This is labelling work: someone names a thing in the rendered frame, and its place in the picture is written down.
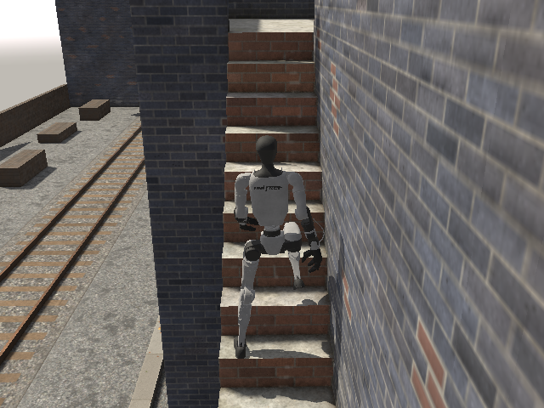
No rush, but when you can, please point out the robot left upper arm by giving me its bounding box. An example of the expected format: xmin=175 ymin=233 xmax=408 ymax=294
xmin=235 ymin=173 xmax=251 ymax=218

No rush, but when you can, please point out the robot right forearm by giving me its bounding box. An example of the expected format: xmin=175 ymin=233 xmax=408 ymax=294
xmin=301 ymin=207 xmax=320 ymax=250

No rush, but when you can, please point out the robot left thigh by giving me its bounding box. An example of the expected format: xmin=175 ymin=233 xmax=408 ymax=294
xmin=241 ymin=239 xmax=262 ymax=304

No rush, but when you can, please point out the left robot hand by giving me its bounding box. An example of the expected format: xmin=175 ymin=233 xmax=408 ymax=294
xmin=240 ymin=217 xmax=259 ymax=231

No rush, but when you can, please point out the robot right upper arm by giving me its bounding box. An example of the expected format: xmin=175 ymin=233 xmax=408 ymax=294
xmin=286 ymin=172 xmax=309 ymax=220

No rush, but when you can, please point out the robot left forearm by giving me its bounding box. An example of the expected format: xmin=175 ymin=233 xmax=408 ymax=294
xmin=234 ymin=207 xmax=247 ymax=225

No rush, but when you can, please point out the right robot hand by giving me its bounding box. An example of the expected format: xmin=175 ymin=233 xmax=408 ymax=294
xmin=302 ymin=248 xmax=322 ymax=273

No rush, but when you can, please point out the right robot shin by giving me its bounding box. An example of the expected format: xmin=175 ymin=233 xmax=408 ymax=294
xmin=288 ymin=252 xmax=301 ymax=280

